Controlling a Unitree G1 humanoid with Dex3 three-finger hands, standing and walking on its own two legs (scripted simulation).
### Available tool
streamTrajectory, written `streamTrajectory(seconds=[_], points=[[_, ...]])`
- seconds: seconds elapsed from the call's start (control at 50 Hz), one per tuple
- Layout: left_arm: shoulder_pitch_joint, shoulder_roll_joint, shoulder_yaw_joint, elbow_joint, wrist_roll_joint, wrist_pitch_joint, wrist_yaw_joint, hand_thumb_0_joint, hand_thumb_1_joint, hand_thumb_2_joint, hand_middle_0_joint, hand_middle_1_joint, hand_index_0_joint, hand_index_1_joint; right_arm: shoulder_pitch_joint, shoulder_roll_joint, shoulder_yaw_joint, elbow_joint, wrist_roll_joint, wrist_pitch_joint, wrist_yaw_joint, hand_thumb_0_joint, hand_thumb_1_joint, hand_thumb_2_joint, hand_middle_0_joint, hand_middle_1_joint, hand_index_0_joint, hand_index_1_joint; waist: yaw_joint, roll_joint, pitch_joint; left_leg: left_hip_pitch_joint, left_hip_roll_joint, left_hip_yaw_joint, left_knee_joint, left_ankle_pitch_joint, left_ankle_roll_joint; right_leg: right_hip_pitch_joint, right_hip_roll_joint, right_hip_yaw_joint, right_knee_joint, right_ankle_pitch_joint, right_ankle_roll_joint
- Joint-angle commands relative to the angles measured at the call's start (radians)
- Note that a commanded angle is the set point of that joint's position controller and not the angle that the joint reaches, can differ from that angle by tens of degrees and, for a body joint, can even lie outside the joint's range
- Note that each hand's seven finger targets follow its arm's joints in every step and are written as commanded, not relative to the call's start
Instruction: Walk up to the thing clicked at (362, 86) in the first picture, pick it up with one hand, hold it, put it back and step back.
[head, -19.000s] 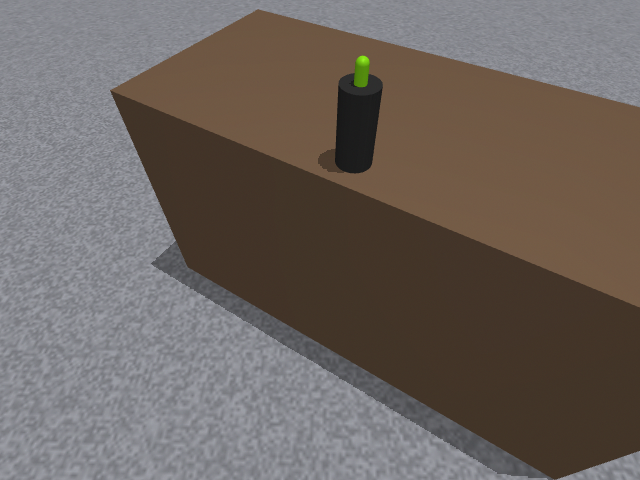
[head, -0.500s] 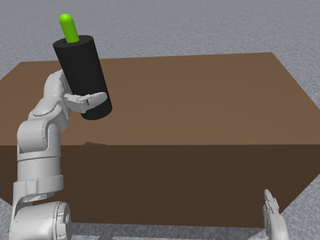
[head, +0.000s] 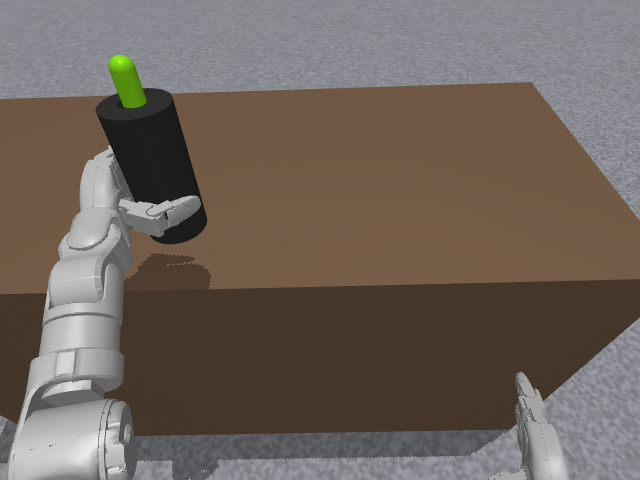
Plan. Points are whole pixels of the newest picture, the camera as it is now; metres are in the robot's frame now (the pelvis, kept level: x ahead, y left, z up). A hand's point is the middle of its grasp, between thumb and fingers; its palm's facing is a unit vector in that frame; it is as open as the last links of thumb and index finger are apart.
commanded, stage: crouch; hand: left
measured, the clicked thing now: (153, 154) +0.42 +0.19 +0.22
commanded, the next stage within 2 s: lower in 0.30 s
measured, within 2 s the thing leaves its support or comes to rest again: rests again in 1.20 s
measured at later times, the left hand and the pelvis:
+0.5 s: hand (166, 198) +0.43 +0.20 +0.14, palm faces +0.19 -0.98 -0.04, open 10.8 cm; pelvis +0.01 +0.00 +0.00, yaw +0 degrees
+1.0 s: hand (182, 227) +0.44 +0.20 +0.08, palm faces +0.18 -0.98 -0.03, open 10.8 cm; pelvis +0.00 +0.00 -0.01, yaw -1 degrees
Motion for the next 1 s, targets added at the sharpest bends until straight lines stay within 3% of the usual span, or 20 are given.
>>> streamTrajectory(seconds=[0.0,0.14,0.2,0.22,0.24,0.26,0.3,0.32,0.34,0.4,0.44,0.52,0.54,0.62,0.66,0.7,0.74,0.8,0.84,0.98], points=[[-0.593,0.269,0.099,-0.334,-0.032,-0.173,0.002,0.000,0.086,1.330,-1.324,-1.493,-1.343,-1.498,-0.095,-0.150,-0.072,-0.194,0.014,-0.041,0.004,0.000,0.549,-0.051,0.049,0.050,0.049,0.050,0.007,0.000,-0.362,0.195,-0.022,0.017,-0.076,0.275,0.020,0.086,0.032,-0.046,-0.076,0.272,-0.022],[-0.578,0.270,0.087,-0.378,-0.018,-0.245,0.013,0.000,0.053,1.312,-1.282,-1.457,-1.302,-1.462,-0.091,-0.142,-0.060,-0.207,0.007,0.002,0.017,0.000,0.546,-0.051,0.050,0.050,0.049,0.050,0.004,0.059,-0.467,0.277,-0.006,0.004,-0.043,0.481,0.006,0.119,0.037,-0.050,-0.061,0.397,-0.029],[-0.580,0.254,0.078,-0.382,-0.020,-0.264,0.016,0.000,0.021,1.313,-1.280,-1.458,-1.300,-1.465,-0.077,-0.109,-0.045,-0.162,0.007,0.025,0.023,0.000,0.545,-0.052,0.050,0.050,0.049,0.050,0.003,0.083,-0.406,0.249,-0.008,0.008,-0.058,0.428,0.005,0.108,0.037,-0.051,-0.073,0.358,-0.031],[-0.560,0.300,0.133,-0.360,-0.027,-0.270,0.021,0.000,0.019,1.317,-1.276,-1.461,-1.296,-1.468,-0.116,-0.146,-0.055,-0.222,0.007,0.025,0.023,0.000,0.542,-0.053,0.050,0.050,0.049,0.050,0.008,0.064,-0.442,0.256,-0.004,0.005,-0.058,0.449,0.003,0.138,0.038,-0.051,-0.069,0.375,-0.033],[-0.564,0.270,0.089,-0.381,-0.019,-0.274,0.020,0.000,0.034,1.307,-1.275,-1.450,-1.295,-1.456,-0.095,-0.136,-0.071,-0.168,0.008,0.034,0.022,0.000,0.543,-0.052,0.050,0.050,0.049,0.050,0.000,0.090,-0.435,0.249,-0.008,0.007,-0.062,0.426,0.005,0.129,0.035,-0.050,-0.070,0.369,-0.032],[-0.568,0.262,0.086,-0.369,-0.021,-0.278,0.017,0.000,0.045,1.316,-1.281,-1.457,-1.300,-1.464,-0.055,-0.114,-0.042,-0.177,0.004,0.043,0.023,0.000,0.540,-0.053,0.050,0.050,0.049,0.050,-0.012,0.074,-0.431,0.259,-0.006,0.009,-0.056,0.440,0.008,0.129,0.037,-0.051,-0.072,0.383,-0.029],[-0.518,0.288,0.121,-0.307,-0.023,-0.279,0.021,0.000,0.022,1.315,-1.285,-1.469,-1.307,-1.473,-0.103,-0.168,-0.083,-0.214,0.007,0.050,0.019,0.000,0.542,-0.052,0.050,0.050,0.049,0.050,-0.021,0.050,-0.416,0.262,-0.003,0.008,-0.053,0.467,0.008,0.125,0.038,-0.049,-0.073,0.405,-0.028],[-0.571,0.231,0.058,-0.359,-0.022,-0.288,0.013,0.000,0.020,1.304,-1.268,-1.446,-1.289,-1.452,-0.050,-0.118,-0.057,-0.135,0.006,0.061,0.026,0.000,0.543,-0.052,0.050,0.050,0.050,0.050,-0.022,0.096,-0.409,0.273,-0.005,0.011,-0.055,0.454,0.008,0.098,0.037,-0.049,-0.073,0.393,-0.030],[-0.565,0.292,0.110,-0.317,-0.025,-0.293,0.012,0.000,0.024,1.315,-1.285,-1.461,-1.305,-1.468,-0.047,-0.140,-0.062,-0.176,0.006,0.066,0.025,0.000,0.539,-0.054,0.050,0.050,0.049,0.050,-0.024,0.070,-0.412,0.266,-0.004,0.012,-0.053,0.464,0.011,0.107,0.037,-0.049,-0.079,0.402,-0.028],[-0.578,0.223,0.043,-0.302,-0.021,-0.306,0.001,0.000,0.015,1.306,-1.312,-1.486,-1.329,-1.493,-0.041,-0.090,-0.030,-0.141,0.009,0.082,0.033,0.000,0.528,-0.056,0.049,0.050,0.049,0.050,-0.023,0.071,-0.375,0.251,-0.005,0.009,-0.069,0.407,0.013,0.081,0.036,-0.050,-0.083,0.366,-0.028],[-0.519,0.265,0.092,-0.185,-0.022,-0.310,0.000,0.000,-0.003,1.301,-1.314,-1.488,-1.333,-1.494,-0.094,-0.139,-0.060,-0.186,0.011,0.085,0.028,0.000,0.532,-0.054,0.049,0.050,0.049,0.050,-0.027,0.028,-0.347,0.227,-0.007,0.013,-0.074,0.369,0.019,0.072,0.035,-0.048,-0.090,0.346,-0.026],[-0.536,0.240,0.064,-0.119,-0.023,-0.350,-0.014,0.000,0.038,1.282,-1.282,-1.453,-1.301,-1.458,-0.044,-0.139,-0.062,-0.143,0.007,0.108,0.035,0.000,0.537,-0.053,0.049,0.050,0.049,0.050,-0.034,0.018,-0.336,0.193,-0.008,0.014,-0.077,0.308,0.022,0.048,0.032,-0.047,-0.081,0.308,-0.027],[-0.580,0.292,0.094,-0.159,-0.025,-0.367,-0.011,0.000,0.041,1.296,-1.304,-1.476,-1.323,-1.480,-0.082,-0.150,-0.059,-0.220,0.010,0.109,0.033,0.000,0.536,-0.053,0.049,0.050,0.049,0.050,-0.028,0.034,-0.396,0.210,-0.012,0.019,-0.068,0.319,0.024,0.075,0.027,-0.040,-0.084,0.325,-0.025],[-0.598,0.284,0.081,-0.115,-0.018,-0.424,-0.011,0.000,0.037,1.275,-1.271,-1.445,-1.292,-1.449,-0.092,-0.119,-0.039,-0.202,0.008,0.128,0.034,0.000,0.533,-0.054,0.049,0.050,0.049,0.050,-0.021,0.026,-0.403,0.167,-0.015,0.018,-0.048,0.302,0.026,0.065,0.023,-0.037,-0.060,0.314,-0.024],[-0.647,0.340,0.115,-0.143,-0.023,-0.456,-0.006,0.000,0.035,1.279,-1.288,-1.462,-1.308,-1.465,-0.137,-0.169,-0.073,-0.269,0.010,0.134,0.026,0.000,0.524,-0.056,0.049,0.050,0.049,0.050,-0.020,0.033,-0.473,0.177,-0.012,0.014,-0.039,0.304,0.024,0.088,0.023,-0.034,-0.043,0.318,-0.026],[-0.620,0.320,0.119,-0.088,-0.019,-0.477,0.000,0.000,-0.001,1.273,-1.272,-1.456,-1.295,-1.458,-0.128,-0.114,-0.023,-0.287,0.007,0.145,0.030,0.000,0.520,-0.057,0.049,0.050,0.049,0.050,-0.010,0.017,-0.459,0.146,-0.011,0.014,-0.029,0.300,0.025,0.090,0.024,-0.035,-0.034,0.315,-0.024],[-0.578,0.304,0.111,-0.033,-0.023,-0.502,0.000,0.000,0.006,1.275,-1.270,-1.449,-1.289,-1.455,-0.087,-0.139,-0.055,-0.273,0.004,0.162,0.026,0.000,0.513,-0.060,0.049,0.050,0.049,0.050,-0.030,0.028,-0.445,0.134,-0.008,0.013,-0.008,0.318,0.024,0.050,0.026,-0.032,-0.016,0.320,-0.027],[-0.626,0.319,0.098,-0.071,-0.010,-0.532,-0.004,0.000,0.059,1.297,-1.279,-1.456,-1.295,-1.463,-0.073,-0.102,-0.017,-0.315,0.002,0.177,0.033,0.000,0.520,-0.059,0.049,0.050,0.049,0.050,-0.022,0.086,-0.483,0.156,-0.007,0.015,0.015,0.329,0.020,0.025,0.026,-0.034,0.001,0.314,-0.032],[-0.594,0.345,0.115,-0.028,-0.007,-0.540,-0.003,0.000,0.047,1.306,-1.295,-1.474,-1.312,-1.481,-0.047,-0.134,-0.063,-0.277,0.004,0.194,0.031,0.000,0.516,-0.059,0.049,0.050,0.049,0.050,-0.036,0.085,-0.443,0.119,-0.008,0.018,0.016,0.290,0.022,-0.002,0.026,-0.029,0.005,0.292,-0.031],[-0.604,0.335,0.097,0.027,-0.004,-0.574,-0.022,0.000,0.074,1.296,-1.294,-1.460,-1.310,-1.467,-0.022,-0.121,-0.041,-0.320,0.000,0.212,0.039,0.000,0.522,-0.057,0.049,0.050,0.049,0.050,-0.052,0.084,-0.423,0.082,0.001,0.010,0.047,0.245,0.022,-0.087,0.033,-0.032,0.032,0.242,-0.036]])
